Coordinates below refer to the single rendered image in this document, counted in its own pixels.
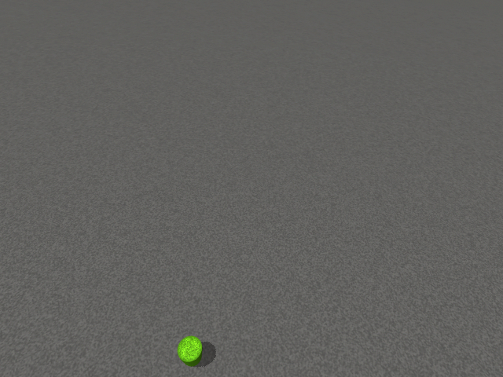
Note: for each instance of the cup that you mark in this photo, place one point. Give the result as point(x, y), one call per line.
point(190, 350)

